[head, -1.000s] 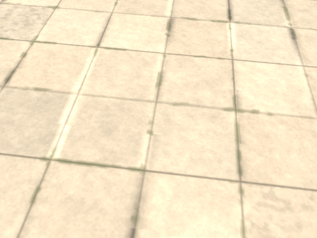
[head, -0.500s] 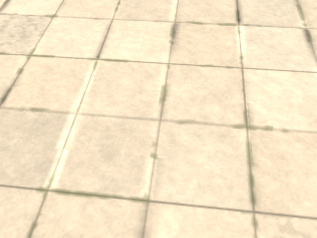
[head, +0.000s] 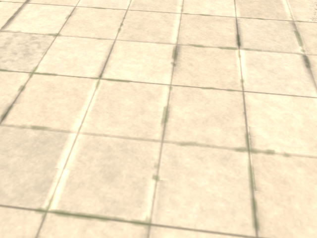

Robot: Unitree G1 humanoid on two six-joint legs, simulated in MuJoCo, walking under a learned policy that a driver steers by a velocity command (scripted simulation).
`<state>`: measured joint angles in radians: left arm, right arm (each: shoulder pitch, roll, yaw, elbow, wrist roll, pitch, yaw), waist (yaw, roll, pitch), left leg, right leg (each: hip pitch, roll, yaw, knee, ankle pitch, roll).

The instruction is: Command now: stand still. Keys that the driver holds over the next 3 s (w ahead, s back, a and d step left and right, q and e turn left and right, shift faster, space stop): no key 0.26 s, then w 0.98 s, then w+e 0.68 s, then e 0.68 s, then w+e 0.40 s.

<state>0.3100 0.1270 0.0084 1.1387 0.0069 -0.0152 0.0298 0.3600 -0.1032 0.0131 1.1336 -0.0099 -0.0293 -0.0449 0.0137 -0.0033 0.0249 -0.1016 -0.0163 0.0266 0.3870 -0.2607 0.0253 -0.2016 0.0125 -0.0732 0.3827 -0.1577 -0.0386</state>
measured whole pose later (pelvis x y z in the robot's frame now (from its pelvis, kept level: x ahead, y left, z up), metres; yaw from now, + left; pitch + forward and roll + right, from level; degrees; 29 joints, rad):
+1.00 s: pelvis +0.27 -0.05 -0.01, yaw +0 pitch +1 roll +0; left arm 0.52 0.12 0.01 1.11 0.02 -0.11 0.01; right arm 0.04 -0.17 -0.04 0.93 -0.02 -0.04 0.04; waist 0.05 0.03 0.05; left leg -0.62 0.05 0.10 0.67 -0.05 0.07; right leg 0.13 0.07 -0.08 0.17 -0.31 -0.07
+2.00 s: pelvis +0.83 -0.10 +0.00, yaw -23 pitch +1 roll +0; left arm 0.38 0.24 0.07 0.95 0.00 -0.06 0.00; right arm 0.06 -0.23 -0.05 0.79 -0.04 -0.04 0.01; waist 0.06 0.03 0.05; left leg -0.68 0.12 -0.04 0.88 -0.13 -0.04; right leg -0.08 0.15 0.07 0.29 -0.22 -0.14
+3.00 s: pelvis +1.01 -0.20 +0.00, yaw -58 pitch +2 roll +1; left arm 0.44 0.27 0.06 0.77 0.01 -0.03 -0.02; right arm 0.18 -0.31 -0.07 0.73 -0.03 0.01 0.04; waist 0.05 0.04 -0.03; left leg -0.54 0.04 -0.02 0.74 -0.18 -0.06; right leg -0.07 0.09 0.17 0.29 -0.25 -0.08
